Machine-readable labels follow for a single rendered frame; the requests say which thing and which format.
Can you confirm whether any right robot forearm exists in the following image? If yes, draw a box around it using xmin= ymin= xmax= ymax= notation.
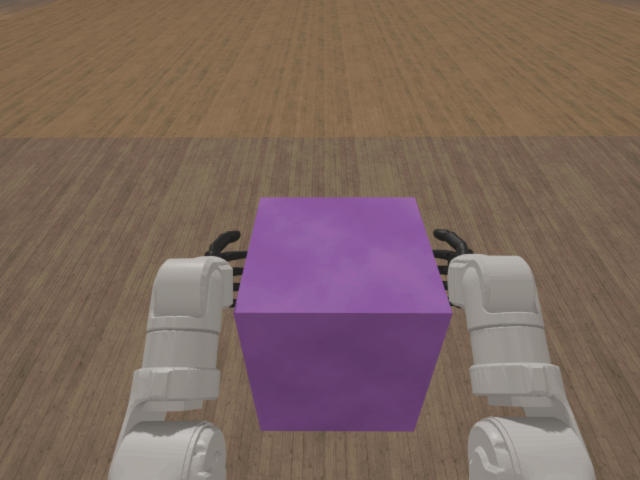
xmin=447 ymin=254 xmax=596 ymax=480

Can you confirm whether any carton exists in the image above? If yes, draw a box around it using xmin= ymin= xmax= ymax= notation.
xmin=233 ymin=197 xmax=453 ymax=432

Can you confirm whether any right robot upper arm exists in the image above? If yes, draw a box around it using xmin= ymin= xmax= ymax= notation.
xmin=468 ymin=416 xmax=594 ymax=480

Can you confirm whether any left robot upper arm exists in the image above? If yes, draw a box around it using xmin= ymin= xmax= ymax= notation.
xmin=110 ymin=420 xmax=226 ymax=480

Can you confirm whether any right robot hand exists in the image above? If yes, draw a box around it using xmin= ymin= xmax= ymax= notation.
xmin=432 ymin=229 xmax=473 ymax=309

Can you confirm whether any left robot forearm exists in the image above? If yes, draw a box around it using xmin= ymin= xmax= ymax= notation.
xmin=108 ymin=256 xmax=233 ymax=480

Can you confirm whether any left robot hand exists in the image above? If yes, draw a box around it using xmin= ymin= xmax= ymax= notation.
xmin=204 ymin=231 xmax=248 ymax=308

